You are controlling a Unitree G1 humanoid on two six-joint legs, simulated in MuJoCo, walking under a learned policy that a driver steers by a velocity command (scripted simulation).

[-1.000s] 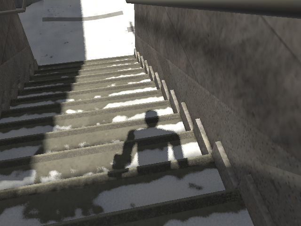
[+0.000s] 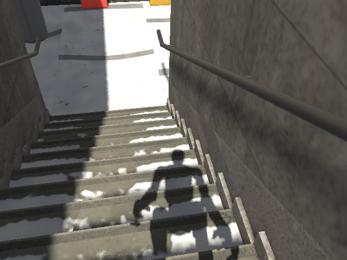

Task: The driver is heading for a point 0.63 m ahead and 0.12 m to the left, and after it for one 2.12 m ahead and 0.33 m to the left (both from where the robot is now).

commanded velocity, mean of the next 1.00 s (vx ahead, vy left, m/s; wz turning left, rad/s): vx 0.38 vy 0.00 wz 0.21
